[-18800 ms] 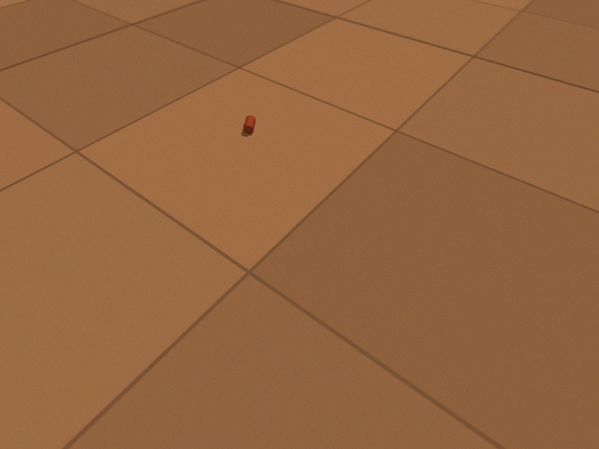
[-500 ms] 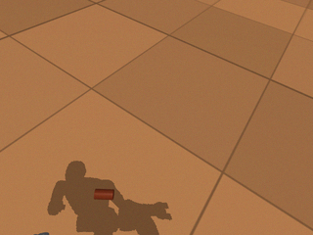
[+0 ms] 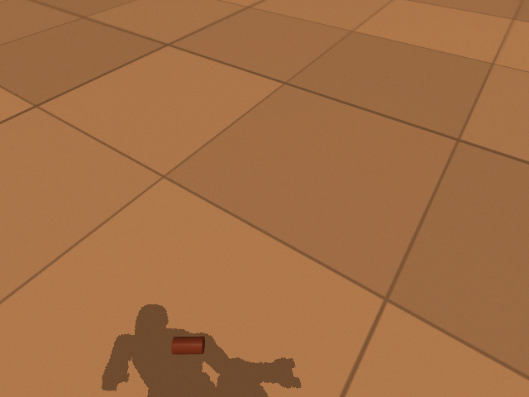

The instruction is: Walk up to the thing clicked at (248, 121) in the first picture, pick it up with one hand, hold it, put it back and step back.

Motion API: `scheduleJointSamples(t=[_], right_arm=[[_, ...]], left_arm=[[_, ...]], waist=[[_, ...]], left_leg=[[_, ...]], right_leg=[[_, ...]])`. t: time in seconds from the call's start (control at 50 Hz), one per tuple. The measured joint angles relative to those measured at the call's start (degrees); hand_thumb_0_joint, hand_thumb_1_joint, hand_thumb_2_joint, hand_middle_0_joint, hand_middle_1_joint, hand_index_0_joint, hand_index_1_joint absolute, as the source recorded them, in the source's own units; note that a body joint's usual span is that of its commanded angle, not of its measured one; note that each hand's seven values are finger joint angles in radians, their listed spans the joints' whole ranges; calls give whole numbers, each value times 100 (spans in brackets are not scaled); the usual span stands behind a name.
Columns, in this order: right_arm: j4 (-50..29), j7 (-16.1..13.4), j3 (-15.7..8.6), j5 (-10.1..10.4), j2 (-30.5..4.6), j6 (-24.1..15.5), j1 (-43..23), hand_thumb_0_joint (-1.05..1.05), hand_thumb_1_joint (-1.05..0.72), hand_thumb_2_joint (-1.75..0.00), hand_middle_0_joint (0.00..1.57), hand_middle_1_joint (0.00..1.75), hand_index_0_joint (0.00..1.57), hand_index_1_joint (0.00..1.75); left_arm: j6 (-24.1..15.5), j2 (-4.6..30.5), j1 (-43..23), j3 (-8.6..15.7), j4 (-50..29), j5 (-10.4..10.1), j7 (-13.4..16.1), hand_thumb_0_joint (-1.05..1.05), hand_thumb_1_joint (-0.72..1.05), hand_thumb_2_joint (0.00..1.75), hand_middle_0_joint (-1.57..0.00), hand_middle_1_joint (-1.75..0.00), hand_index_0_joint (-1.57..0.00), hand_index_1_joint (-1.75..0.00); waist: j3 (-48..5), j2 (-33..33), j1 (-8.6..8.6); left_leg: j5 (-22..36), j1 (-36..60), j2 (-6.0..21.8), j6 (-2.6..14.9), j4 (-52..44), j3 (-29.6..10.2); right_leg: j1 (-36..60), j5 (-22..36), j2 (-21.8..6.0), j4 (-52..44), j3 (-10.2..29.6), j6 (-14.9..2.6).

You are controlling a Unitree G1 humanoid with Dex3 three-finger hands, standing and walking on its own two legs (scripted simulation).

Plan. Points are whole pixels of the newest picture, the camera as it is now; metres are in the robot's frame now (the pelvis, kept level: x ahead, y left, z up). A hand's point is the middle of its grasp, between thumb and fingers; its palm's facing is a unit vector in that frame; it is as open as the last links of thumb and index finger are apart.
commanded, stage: walk up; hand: left
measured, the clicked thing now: (188, 345) +0.46 +0.28 -0.75
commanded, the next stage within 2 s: stand in 0.90 s
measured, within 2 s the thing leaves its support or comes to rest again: neither
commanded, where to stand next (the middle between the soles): +0.06 +0.01 m, yaw -1 degrees
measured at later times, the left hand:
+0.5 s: hand out of the picture +0.09 +0.25 -0.15, palm faces -0.02 -0.94 -0.34, open 7.4 cm
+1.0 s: hand out of the picture +0.10 +0.25 -0.15, palm faces -0.04 -0.94 -0.34, open 7.4 cm
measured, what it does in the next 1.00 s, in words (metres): stands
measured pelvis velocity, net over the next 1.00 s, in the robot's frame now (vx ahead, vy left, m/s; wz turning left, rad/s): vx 0.01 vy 0.00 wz -0.03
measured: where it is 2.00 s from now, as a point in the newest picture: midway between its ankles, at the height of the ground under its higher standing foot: outside the picture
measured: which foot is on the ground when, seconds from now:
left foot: down 0.00-1.00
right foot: down 0.00-1.00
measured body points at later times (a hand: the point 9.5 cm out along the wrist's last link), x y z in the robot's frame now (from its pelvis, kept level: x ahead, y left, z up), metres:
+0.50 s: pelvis +0.01 +0.00 +0.00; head +0.01 +0.00 +0.45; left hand +0.10 +0.30 -0.13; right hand +0.07 -0.30 -0.13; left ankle +0.00 +0.14 -0.74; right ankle +0.02 -0.13 -0.74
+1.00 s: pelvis +0.01 +0.00 +0.00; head +0.02 +0.00 +0.45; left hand +0.10 +0.30 -0.13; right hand +0.08 -0.30 -0.13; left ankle +0.00 +0.14 -0.74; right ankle +0.02 -0.13 -0.74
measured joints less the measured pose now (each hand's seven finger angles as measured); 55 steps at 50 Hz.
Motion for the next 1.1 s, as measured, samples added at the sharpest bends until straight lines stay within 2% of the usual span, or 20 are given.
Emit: scheduleJointSamples(t=[0.36, 0.9, 1.1], right_arm=[[293, -44, -75, 0, -51, 19, 172, 1, -90, -90, 21, 30, 20, 30], [243, -33, -113, 11, -27, 50, -13, 0, -90, -90, 21, 30, 20, 30], [280, -48, -59, 6, -19, 34, 26, 1, -90, -90, 21, 30, 20, 30]], left_arm=[[16, -28, 20, 11, 225, 15, 29, 0, 90, 89, -20, -30, -20, -30], [-6, -44, -5, -16, 206, 29, 72, 0, 90, 89, -20, -30, -20, -30], [3, 13, 16, -61, 136, 16, 60, 0, 90, 89, -20, -30, -21, -30]], waist=[[-29, -97, -93], [-7, -37, -74], [24, -97, -100]], left_leg=[[56, 88, 32, 3, -198, 86], [43, 194, 41, 4, -293, 165], [96, 202, 40, -19, -379, 134]], right_leg=[[73, 114, 32, -242, 78, 11], [108, 86, 43, -254, 152, 15], [107, 103, 40, -293, 121, 2]])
